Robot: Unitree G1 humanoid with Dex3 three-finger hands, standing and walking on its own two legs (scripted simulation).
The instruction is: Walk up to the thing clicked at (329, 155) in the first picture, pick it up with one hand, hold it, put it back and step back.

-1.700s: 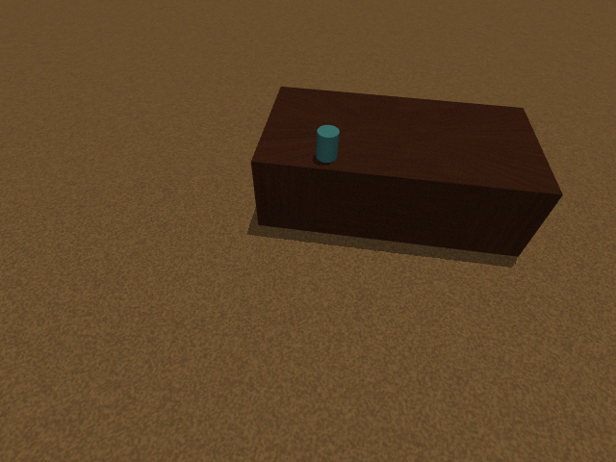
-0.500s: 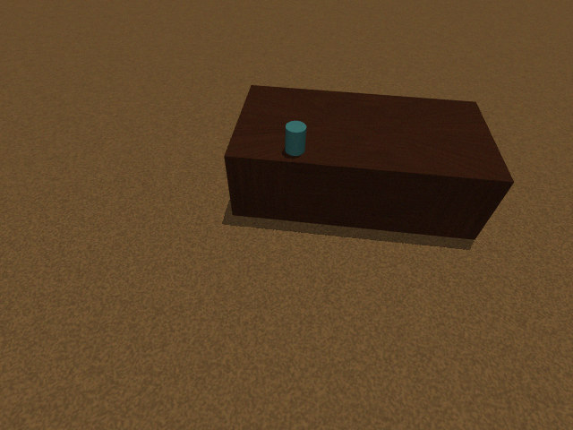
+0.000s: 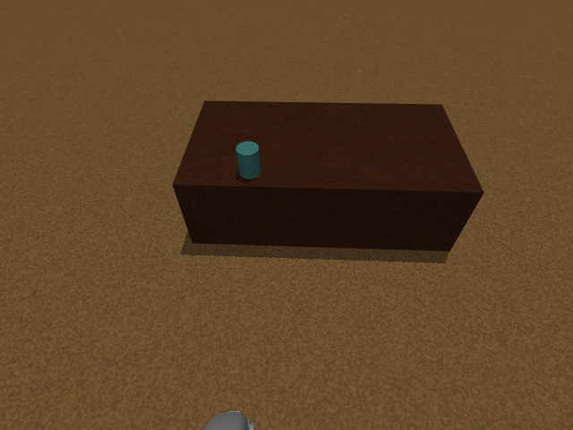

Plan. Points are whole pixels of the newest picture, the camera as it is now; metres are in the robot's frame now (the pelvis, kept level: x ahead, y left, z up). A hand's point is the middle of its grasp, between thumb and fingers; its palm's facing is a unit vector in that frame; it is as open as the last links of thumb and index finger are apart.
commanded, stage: walk up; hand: left
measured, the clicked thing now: (248, 160) +1.07 +0.19 -0.35
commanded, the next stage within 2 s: none
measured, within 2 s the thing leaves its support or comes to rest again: neither
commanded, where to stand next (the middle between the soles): +0.66 -0.01 m, yaw -1 degrees
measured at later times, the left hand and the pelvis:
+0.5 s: hand (147, 317) +0.33 +0.28 -0.13, palm faces -0.13 -0.92 -0.37, open 7.4 cm; pelvis +0.22 +0.01 +0.00, yaw -4 degrees
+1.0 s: hand (193, 263) +0.45 +0.22 -0.13, palm faces -0.04 -0.92 -0.38, open 7.4 cm; pelvis +0.41 -0.05 +0.00, yaw -3 degrees
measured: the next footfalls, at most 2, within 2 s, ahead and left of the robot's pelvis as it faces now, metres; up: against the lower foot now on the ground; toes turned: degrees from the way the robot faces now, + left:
left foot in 0.16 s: +0.23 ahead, +0.15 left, +0.00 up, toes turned +4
right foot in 0.60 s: +0.41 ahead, -0.15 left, +0.00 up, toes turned -7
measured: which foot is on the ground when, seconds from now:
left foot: up 0.00-0.14, down 0.16-0.62, up 0.64-1.00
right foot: down 0.00-0.18, up 0.20-0.58, down 0.60-1.00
